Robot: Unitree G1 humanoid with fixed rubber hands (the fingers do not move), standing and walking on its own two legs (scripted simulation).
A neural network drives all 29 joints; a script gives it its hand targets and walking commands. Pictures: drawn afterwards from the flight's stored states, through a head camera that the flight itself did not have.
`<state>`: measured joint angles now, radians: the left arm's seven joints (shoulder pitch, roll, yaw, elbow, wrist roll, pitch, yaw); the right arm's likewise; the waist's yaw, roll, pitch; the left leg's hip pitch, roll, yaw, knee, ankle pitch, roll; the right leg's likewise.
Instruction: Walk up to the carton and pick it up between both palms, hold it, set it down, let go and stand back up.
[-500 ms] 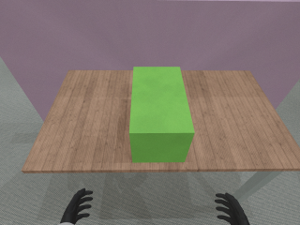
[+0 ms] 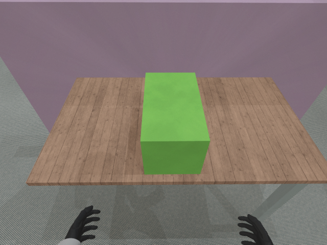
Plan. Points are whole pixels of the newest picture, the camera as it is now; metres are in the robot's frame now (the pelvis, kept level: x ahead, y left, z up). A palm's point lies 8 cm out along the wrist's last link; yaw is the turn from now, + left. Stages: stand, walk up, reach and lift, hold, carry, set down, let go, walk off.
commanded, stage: stand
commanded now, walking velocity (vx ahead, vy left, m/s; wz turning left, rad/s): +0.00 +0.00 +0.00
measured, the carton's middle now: (171, 120) +0.49 +0.00 +0.00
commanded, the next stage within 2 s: none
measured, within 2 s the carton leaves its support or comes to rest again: neither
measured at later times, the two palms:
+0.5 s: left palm out of the picture -0.02 +0.26 -0.14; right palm out of the picture +0.06 -0.24 -0.13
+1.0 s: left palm out of the picture -0.05 +0.22 -0.15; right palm out of the picture +0.02 -0.23 -0.14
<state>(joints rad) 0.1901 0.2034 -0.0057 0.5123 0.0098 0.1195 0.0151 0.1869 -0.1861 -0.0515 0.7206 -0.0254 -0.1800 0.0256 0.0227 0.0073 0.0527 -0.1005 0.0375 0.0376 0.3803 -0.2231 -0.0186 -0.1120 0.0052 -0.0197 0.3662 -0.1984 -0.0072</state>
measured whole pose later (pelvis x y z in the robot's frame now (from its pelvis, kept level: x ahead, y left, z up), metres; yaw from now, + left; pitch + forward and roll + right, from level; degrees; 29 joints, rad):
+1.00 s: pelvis +0.00 -0.01 -0.01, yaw +9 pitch +0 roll -1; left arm 0.35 0.18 0.03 1.07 0.02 0.00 0.03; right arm 0.39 -0.15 -0.02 1.01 -0.02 0.01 -0.03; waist 0.01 0.00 -0.02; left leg -0.23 0.00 -0.11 0.48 -0.24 -0.03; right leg -0.16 -0.03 -0.15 0.44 -0.26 -0.01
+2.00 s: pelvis -0.01 -0.01 -0.01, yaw +9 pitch -1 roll -1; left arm 0.35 0.12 0.04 1.18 0.02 0.01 0.05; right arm 0.33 -0.10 0.00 1.13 -0.02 0.01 -0.04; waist 0.01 0.00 0.01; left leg -0.23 -0.01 -0.12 0.48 -0.23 -0.03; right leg -0.16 -0.03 -0.15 0.45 -0.26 -0.01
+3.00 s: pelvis +0.00 -0.01 -0.01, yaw +9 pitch -1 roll +0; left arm 0.35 0.11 0.04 1.17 0.02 0.00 0.05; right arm 0.30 -0.11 -0.01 1.14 -0.02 0.01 -0.04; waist 0.02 0.00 0.03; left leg -0.21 -0.01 -0.11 0.47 -0.24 -0.03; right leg -0.15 -0.04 -0.14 0.45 -0.27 -0.01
